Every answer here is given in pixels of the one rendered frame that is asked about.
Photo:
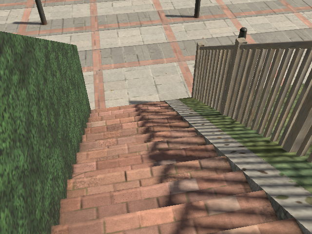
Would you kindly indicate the stairs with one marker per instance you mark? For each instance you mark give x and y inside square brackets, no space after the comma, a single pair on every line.
[141,169]

